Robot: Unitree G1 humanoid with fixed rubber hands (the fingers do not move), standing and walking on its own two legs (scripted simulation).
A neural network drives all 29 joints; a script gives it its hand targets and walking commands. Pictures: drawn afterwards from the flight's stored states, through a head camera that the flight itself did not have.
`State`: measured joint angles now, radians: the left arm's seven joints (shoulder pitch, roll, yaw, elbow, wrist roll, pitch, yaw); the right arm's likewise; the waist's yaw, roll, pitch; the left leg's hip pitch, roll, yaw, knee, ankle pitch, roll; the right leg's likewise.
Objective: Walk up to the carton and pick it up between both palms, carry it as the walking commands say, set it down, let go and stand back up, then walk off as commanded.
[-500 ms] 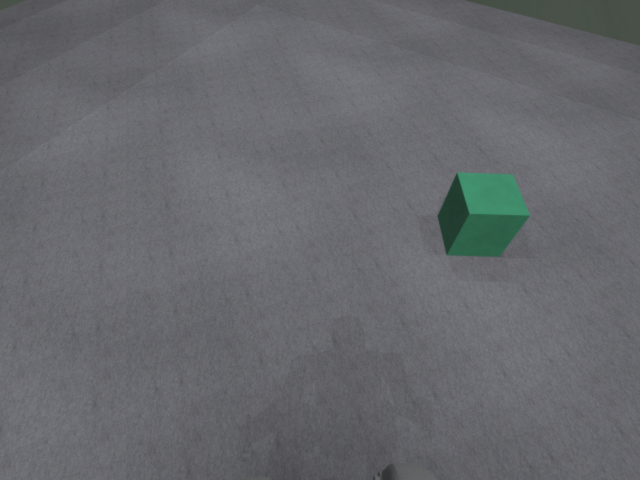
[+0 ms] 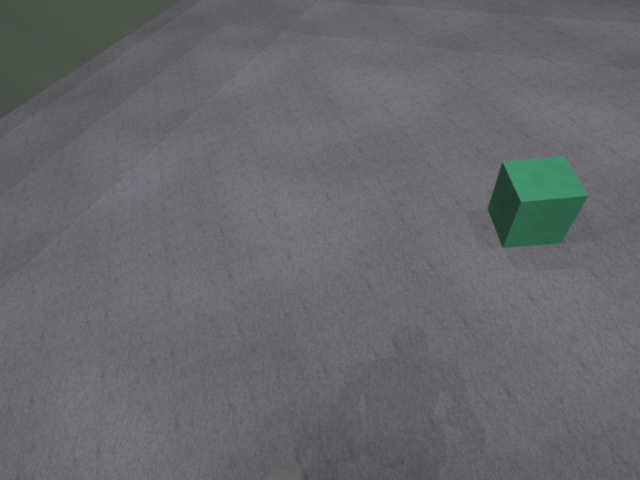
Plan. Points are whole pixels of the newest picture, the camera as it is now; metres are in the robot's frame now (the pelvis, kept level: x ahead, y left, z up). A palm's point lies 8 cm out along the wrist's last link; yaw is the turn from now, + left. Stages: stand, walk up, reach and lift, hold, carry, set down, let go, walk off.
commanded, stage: stand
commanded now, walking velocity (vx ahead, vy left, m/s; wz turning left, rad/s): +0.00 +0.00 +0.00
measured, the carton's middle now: (532, 203) +1.07 -0.65 -0.65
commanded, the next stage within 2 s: none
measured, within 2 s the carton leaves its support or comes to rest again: neither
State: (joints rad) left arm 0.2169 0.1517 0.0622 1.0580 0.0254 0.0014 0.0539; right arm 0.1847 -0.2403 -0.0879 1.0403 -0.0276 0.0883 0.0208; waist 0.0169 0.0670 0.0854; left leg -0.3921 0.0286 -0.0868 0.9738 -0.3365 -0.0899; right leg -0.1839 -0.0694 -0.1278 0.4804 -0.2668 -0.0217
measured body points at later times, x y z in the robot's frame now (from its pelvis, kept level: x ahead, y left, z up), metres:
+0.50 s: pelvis -0.01 +0.08 +0.00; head -0.01 +0.06 +0.45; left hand +0.02 +0.31 -0.15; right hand +0.07 -0.14 -0.16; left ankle +0.01 +0.19 -0.74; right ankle -0.03 -0.02 -0.74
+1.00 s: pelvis +0.00 +0.07 +0.00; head +0.00 +0.07 +0.45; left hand -0.01 +0.28 -0.16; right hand -0.03 -0.14 -0.16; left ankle +0.01 +0.19 -0.74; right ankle -0.03 -0.02 -0.74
